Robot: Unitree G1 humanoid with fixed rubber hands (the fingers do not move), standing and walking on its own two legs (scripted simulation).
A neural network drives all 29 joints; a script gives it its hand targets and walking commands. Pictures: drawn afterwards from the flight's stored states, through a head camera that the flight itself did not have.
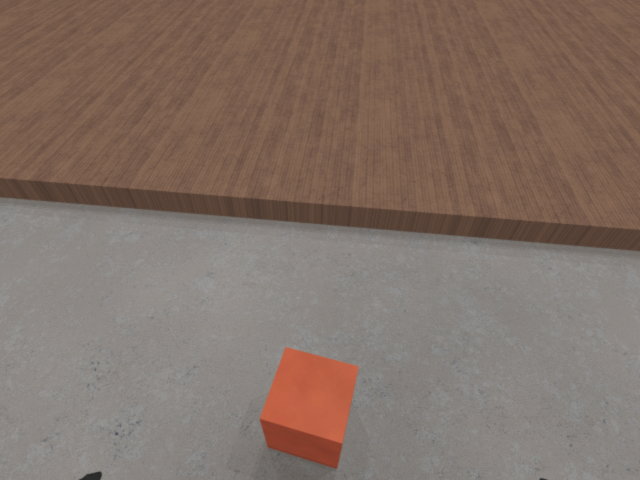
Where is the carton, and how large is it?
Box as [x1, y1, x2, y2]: [260, 347, 358, 468]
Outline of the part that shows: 285,347 260,416 260,421 268,447 336,468 358,366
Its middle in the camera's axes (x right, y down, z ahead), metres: -0.02 +0.48 +1.10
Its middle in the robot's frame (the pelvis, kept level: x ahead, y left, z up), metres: +0.44 +0.02 -0.66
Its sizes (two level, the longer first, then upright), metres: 0.210 0.200 0.250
